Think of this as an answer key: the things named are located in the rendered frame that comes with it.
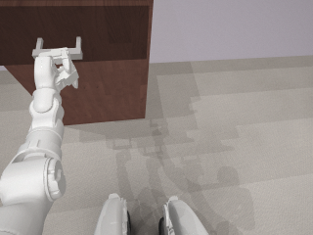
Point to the right robot shin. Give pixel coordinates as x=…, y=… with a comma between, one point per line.
x=169, y=231

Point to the drawer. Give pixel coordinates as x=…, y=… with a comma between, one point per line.
x=110, y=30

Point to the left robot upper arm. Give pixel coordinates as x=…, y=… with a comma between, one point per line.
x=28, y=191

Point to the robot left forearm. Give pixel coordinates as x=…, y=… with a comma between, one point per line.
x=45, y=136

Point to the robot left thigh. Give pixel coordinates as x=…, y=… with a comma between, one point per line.
x=112, y=215

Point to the handle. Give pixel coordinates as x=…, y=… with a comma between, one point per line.
x=75, y=53

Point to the cabinet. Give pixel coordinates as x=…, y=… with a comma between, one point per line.
x=107, y=90

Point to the left robot hand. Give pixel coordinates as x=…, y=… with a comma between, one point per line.
x=46, y=74

